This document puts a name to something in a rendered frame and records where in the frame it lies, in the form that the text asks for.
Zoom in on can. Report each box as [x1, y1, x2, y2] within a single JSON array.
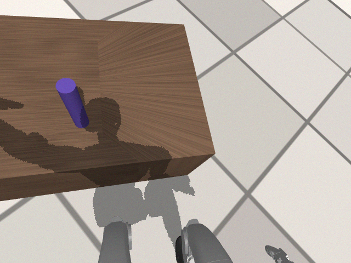
[[55, 78, 89, 128]]

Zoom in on right robot hand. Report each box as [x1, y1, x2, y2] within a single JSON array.
[[265, 245, 294, 263]]

